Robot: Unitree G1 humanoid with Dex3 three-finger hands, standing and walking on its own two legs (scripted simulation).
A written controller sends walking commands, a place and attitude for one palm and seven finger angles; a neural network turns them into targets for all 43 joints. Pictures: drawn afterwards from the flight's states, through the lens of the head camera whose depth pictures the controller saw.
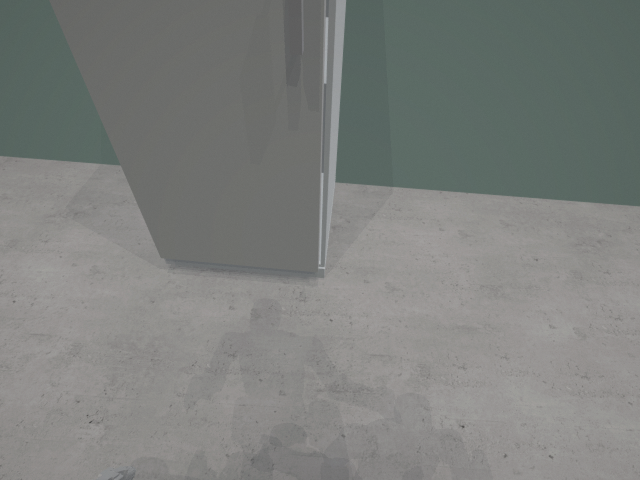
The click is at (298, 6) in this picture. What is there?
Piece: fridge door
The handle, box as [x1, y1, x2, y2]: [288, 0, 303, 54]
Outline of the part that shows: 288,0 290,53 301,54 303,50 302,0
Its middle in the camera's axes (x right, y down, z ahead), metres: -0.05 -0.51 +0.76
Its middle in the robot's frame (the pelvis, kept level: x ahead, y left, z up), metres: +0.93 +0.11 +0.27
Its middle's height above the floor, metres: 1.04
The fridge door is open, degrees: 0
